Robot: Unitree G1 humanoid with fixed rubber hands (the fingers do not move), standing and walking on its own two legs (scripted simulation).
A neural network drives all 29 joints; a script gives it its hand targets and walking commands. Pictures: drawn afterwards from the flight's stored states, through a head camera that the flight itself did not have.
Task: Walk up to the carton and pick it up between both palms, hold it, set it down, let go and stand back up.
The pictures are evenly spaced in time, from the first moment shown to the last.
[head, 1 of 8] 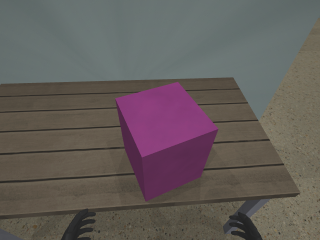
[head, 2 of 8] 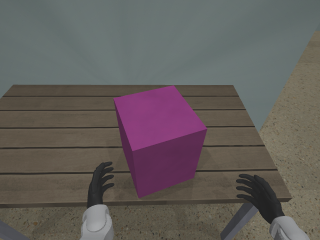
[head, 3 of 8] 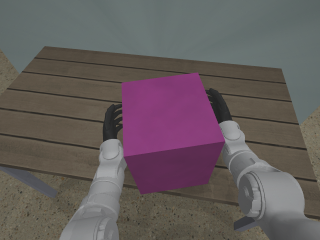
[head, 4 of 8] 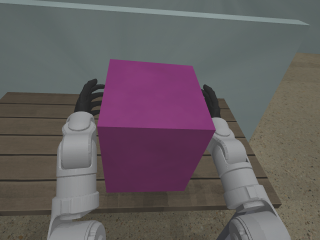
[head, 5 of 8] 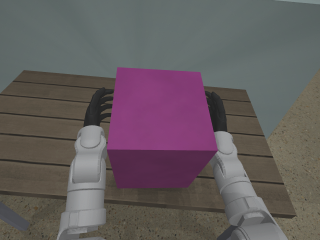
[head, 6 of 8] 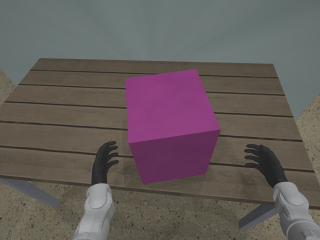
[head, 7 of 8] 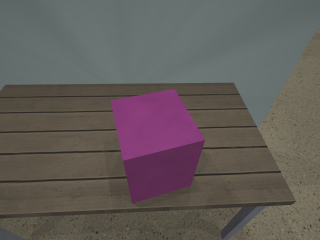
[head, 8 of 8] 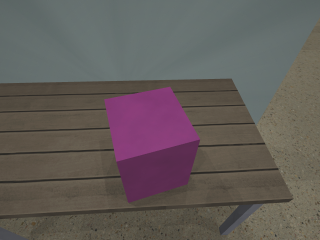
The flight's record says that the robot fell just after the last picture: no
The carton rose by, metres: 0.18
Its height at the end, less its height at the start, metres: +0.00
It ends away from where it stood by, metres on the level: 0.01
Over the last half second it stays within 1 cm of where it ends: yes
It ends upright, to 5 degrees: yes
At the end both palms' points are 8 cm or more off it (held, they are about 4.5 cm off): yes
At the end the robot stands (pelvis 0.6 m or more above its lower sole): yes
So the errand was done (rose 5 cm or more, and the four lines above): yes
